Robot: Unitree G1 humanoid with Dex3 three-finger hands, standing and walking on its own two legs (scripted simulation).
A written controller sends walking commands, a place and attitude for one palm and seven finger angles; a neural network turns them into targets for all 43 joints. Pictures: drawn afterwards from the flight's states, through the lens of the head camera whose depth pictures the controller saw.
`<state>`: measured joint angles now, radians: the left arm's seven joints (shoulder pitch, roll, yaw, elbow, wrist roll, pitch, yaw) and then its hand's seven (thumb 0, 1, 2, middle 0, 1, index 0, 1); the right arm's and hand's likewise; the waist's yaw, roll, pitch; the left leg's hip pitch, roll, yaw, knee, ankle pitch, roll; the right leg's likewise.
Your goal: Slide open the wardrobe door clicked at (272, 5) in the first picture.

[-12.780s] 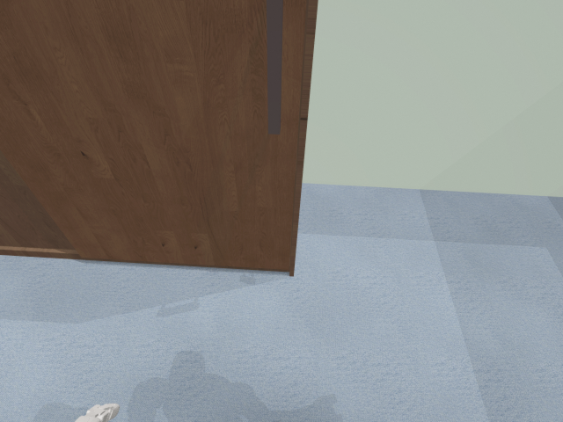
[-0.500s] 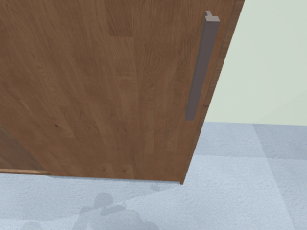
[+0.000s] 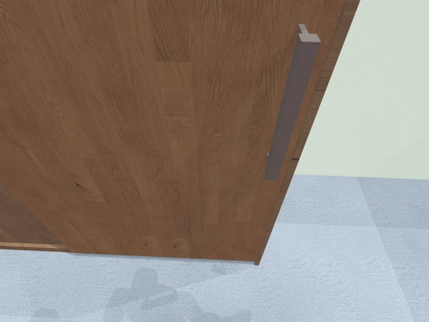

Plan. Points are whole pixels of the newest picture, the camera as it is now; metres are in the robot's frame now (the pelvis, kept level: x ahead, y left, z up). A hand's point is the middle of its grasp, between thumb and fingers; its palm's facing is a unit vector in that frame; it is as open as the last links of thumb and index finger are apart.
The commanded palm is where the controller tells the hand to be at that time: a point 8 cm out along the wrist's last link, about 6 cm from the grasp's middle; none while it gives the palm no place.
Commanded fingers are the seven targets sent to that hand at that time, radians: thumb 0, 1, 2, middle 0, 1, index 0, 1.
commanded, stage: look again from close up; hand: right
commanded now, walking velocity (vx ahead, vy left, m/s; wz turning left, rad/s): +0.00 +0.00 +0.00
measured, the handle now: (283, 115) +0.47 -0.10 +0.15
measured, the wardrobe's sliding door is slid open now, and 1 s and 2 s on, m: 0.00 0.00 0.00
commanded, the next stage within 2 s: raise the hand with hooked fingers in 0.30 s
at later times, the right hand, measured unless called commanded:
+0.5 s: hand out of the picture +0.11 -0.23 -0.11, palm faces +0.20 +0.95 -0.25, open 7.5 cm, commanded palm +0.10 -0.28 -0.06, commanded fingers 0.00 -0.76 -0.84 0.21 0.39 0.21 0.39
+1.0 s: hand (369, 314) +0.16 -0.23 +0.01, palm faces +0.02 +1.00 -0.05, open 9.7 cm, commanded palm +0.14 -0.29 +0.02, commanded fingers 0.00 -0.18 -0.59 0.25 0.76 0.25 0.76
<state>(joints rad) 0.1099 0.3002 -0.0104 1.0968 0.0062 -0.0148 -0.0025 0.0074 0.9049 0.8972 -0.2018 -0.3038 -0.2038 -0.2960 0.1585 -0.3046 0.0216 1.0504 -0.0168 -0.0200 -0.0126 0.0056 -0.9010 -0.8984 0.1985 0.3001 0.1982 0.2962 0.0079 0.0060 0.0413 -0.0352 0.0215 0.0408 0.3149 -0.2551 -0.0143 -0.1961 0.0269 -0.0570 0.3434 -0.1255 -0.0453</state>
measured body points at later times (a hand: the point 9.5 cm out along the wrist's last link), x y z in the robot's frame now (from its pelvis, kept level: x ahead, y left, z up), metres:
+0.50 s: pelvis -0.01 +0.00 -0.01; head +0.01 +0.00 +0.44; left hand +0.07 +0.27 -0.13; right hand +0.10 -0.28 -0.09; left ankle -0.05 +0.12 -0.74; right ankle +0.04 -0.09 -0.75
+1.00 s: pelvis -0.05 +0.02 -0.06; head -0.03 +0.00 +0.39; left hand +0.14 +0.25 -0.12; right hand +0.15 -0.28 +0.01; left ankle -0.05 +0.12 -0.75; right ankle +0.04 -0.09 -0.75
